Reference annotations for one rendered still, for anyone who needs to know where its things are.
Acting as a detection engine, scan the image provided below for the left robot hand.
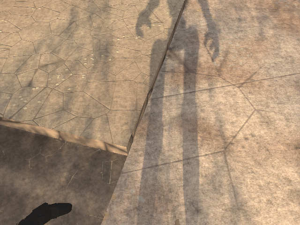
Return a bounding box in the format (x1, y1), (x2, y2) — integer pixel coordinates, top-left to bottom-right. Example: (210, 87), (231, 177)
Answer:
(16, 202), (72, 225)

